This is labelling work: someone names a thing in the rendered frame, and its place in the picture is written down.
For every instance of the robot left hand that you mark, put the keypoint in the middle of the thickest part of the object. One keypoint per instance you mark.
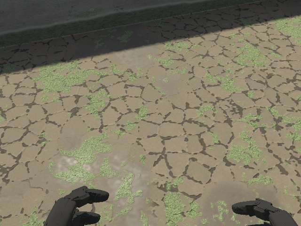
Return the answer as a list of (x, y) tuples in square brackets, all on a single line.
[(65, 212)]

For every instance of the robot right hand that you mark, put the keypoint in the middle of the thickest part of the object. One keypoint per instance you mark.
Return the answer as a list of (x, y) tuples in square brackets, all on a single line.
[(264, 210)]

